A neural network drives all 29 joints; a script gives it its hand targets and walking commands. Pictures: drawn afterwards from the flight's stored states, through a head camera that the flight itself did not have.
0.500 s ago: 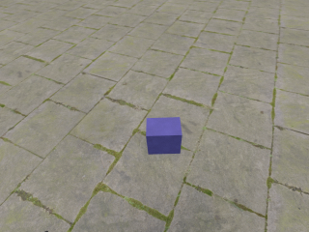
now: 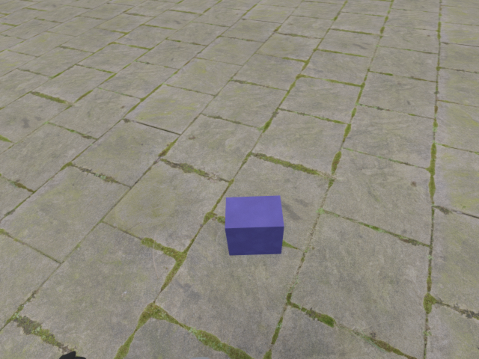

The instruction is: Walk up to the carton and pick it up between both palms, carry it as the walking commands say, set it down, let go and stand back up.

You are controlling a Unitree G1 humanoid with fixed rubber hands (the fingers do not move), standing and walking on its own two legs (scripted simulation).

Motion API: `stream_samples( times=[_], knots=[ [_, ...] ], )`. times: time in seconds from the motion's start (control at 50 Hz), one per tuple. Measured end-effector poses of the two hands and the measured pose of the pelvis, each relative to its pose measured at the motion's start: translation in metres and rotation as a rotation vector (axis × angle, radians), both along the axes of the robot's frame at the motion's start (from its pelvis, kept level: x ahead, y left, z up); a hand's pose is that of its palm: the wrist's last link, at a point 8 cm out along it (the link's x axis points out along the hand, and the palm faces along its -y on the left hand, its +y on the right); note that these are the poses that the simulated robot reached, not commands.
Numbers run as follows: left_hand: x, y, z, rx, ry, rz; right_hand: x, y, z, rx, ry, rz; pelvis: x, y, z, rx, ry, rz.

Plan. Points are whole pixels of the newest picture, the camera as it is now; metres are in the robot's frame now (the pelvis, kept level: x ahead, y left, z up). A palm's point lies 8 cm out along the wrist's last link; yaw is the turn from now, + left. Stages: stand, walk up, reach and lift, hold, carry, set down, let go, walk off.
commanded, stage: walk up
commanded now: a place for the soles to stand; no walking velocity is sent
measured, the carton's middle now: (254, 226) +0.77 -0.01 -0.63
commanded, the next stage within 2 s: none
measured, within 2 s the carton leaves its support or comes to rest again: neither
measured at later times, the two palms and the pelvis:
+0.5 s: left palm (72, 345) +0.18 +0.31 -0.06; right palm out of the picture +0.15 -0.34 -0.09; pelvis +0.09 -0.01 -0.01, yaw -1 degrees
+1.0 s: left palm (93, 293) +0.27 +0.31 -0.07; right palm (444, 308) +0.23 -0.34 -0.09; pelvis +0.17 -0.01 -0.01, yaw -1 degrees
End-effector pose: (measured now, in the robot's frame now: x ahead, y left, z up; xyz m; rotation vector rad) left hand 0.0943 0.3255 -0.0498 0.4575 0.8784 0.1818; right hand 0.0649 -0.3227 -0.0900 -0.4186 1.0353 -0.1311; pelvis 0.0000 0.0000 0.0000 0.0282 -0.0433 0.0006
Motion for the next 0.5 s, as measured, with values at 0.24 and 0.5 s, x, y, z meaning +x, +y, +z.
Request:
stream_samples(
  times=[0.24, 0.5],
  knots=[
    [0.041, 0.015, -0.017, -0.045, 0.043, 0.022, 0.038, 0.013, 0.014, -0.05, -0.011, 0.007, 0.043, 0.017, 0.0, -0.02, 0.031, 0.003],
    [0.089, -0.014, -0.013, -0.012, 0.018, -0.001, 0.089, -0.017, -0.002, -0.026, -0.001, -0.024, 0.094, -0.012, -0.007, -0.007, 0.003, -0.018]
  ],
)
